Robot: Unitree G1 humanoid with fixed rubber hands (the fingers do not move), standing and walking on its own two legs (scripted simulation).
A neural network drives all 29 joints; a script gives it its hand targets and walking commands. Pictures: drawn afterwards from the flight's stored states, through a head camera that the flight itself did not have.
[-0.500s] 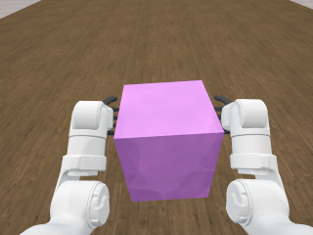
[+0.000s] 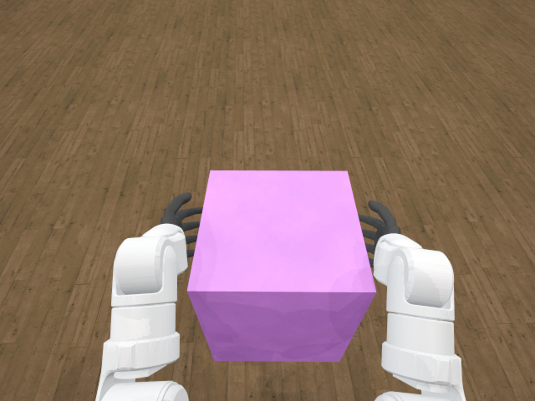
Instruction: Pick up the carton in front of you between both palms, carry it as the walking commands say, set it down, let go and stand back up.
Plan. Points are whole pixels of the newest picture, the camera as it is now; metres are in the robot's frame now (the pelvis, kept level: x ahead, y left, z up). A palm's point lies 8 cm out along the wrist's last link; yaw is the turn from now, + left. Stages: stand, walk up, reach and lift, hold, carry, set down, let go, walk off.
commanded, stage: carry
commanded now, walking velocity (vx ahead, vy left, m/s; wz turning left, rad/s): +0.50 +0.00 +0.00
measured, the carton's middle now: (277, 270) +0.33 +0.00 +0.00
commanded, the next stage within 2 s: none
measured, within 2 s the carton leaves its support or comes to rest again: neither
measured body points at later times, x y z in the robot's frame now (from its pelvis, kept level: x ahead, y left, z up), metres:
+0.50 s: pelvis +0.31 +0.00 -0.01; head +0.27 -0.01 +0.44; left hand +0.58 +0.16 +0.08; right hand +0.59 -0.14 +0.08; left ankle +0.45 +0.13 -0.72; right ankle +0.21 -0.12 -0.75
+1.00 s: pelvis +0.62 +0.03 -0.01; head +0.60 +0.03 +0.44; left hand +0.90 +0.18 +0.09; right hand +0.90 -0.13 +0.09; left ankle +0.50 +0.12 -0.75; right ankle +0.77 -0.10 -0.72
